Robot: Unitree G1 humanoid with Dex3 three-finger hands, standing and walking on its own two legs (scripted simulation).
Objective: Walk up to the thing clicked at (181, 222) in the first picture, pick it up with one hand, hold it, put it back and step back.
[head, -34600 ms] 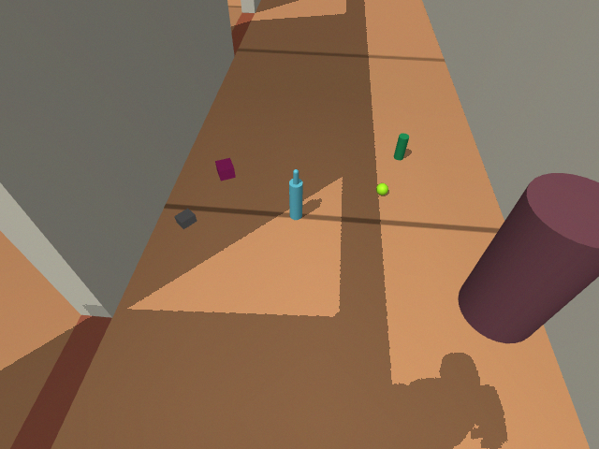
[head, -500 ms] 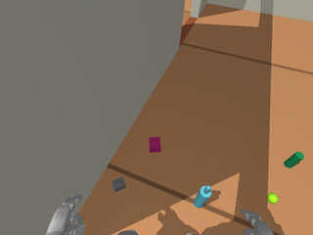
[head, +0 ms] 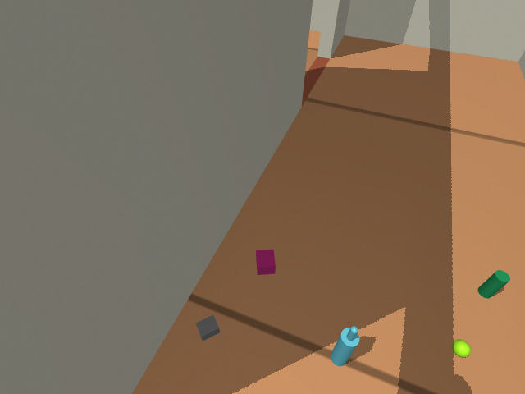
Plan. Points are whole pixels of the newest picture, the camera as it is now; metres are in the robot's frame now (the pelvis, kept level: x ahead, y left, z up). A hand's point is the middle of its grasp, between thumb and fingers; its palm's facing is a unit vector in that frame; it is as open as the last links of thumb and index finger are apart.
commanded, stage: stand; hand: left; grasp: from above
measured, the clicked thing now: (208, 327) +0.49 +0.24 -0.75
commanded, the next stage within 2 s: step back in 1.86 s
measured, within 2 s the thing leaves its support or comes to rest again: neither
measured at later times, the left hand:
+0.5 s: hand out of the picture +0.04 +0.22 -0.16, palm faces -0.01 -0.94 -0.33, open 7.4 cm
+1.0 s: hand out of the picture +0.09 +0.21 -0.15, palm faces -0.01 -0.95 -0.32, open 7.4 cm
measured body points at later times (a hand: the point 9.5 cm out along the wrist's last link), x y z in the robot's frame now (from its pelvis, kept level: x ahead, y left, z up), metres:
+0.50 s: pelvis +0.00 -0.02 +0.00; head +0.00 -0.02 +0.45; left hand +0.04 +0.27 -0.13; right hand +0.06 -0.31 -0.14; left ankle +0.03 +0.09 -0.74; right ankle +0.02 -0.14 -0.74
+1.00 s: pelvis +0.02 -0.03 +0.01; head +0.02 -0.03 +0.46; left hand +0.09 +0.26 -0.13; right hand +0.08 -0.31 -0.14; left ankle +0.03 +0.09 -0.74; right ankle +0.02 -0.14 -0.74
